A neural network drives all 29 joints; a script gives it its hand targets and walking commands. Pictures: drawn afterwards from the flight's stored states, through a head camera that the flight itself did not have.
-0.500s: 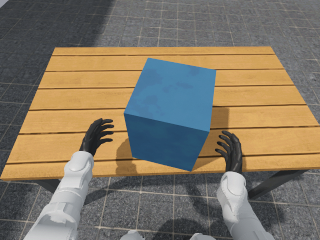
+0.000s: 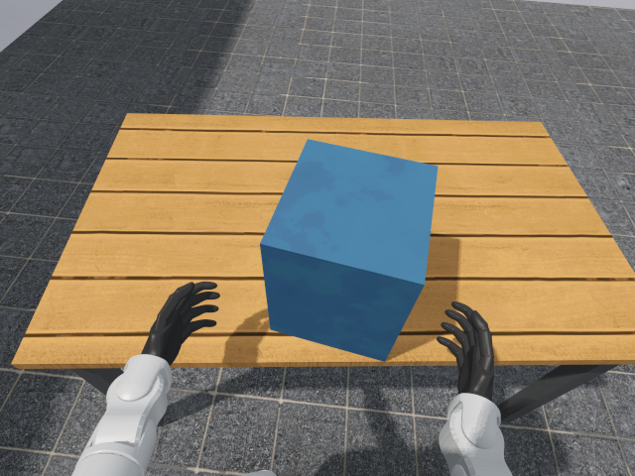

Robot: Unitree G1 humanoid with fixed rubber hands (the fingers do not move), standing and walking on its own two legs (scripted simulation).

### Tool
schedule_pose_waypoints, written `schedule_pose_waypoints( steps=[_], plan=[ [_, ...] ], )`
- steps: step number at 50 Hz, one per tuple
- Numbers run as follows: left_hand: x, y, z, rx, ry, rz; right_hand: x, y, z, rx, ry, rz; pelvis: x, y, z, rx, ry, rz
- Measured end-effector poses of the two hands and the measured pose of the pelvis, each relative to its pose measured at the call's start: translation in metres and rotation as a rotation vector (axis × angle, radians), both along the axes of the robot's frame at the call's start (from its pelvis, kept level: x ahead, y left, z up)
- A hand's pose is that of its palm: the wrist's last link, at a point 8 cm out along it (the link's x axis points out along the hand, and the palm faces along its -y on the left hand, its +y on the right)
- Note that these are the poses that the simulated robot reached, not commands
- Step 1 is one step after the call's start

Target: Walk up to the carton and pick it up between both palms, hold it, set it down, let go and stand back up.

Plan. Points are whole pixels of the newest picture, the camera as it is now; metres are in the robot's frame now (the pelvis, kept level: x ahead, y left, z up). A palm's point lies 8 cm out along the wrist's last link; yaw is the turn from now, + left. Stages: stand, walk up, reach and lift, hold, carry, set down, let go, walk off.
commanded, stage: set down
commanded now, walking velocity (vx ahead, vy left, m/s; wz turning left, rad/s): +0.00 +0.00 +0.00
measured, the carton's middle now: (347, 254) +0.43 -0.03 -0.04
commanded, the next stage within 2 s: none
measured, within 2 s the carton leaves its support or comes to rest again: neither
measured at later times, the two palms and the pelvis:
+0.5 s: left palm (153, 397) +0.21 +0.22 -0.02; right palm (490, 418) +0.18 -0.18 -0.02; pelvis +0.02 -0.01 +0.01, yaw -1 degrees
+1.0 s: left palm (155, 404) +0.20 +0.22 -0.03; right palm (501, 421) +0.18 -0.20 -0.03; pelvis +0.02 -0.02 +0.01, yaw -1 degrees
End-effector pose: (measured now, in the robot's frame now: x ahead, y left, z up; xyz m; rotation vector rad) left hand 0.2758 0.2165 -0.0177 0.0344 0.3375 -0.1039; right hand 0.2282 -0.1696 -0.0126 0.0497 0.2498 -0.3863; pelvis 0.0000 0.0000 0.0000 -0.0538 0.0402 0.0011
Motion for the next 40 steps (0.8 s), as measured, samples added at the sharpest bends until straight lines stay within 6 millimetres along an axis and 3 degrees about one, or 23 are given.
schedule_pose_waypoints(
  steps=[11, 18, 29, 40],
  plan=[
    [-0.03, 0.003, 0.003, 0.006, 0.023, 0.004, -0.025, 0.002, -0.012, 0.022, 0.065, -0.007, 0.013, 0.0, 0.005, 0.0, -0.068, -0.004],
    [-0.042, -0.001, 0.005, -0.005, 0.03, -0.008, -0.024, -0.008, 0.001, 0.002, 0.029, 0.011, 0.019, -0.002, 0.007, 0.006, -0.093, -0.016],
    [-0.079, 0.0, 0.002, -0.014, 0.065, 0.053, -0.053, -0.014, -0.001, -0.007, 0.105, 0.044, 0.025, -0.011, 0.011, 0.014, -0.14, -0.01],
    [-0.084, -0.001, -0.006, 0.009, 0.117, 0.064, -0.055, -0.025, -0.01, -0.036, 0.172, 0.088, 0.018, -0.015, 0.011, 0.024, -0.173, -0.013]
  ],
)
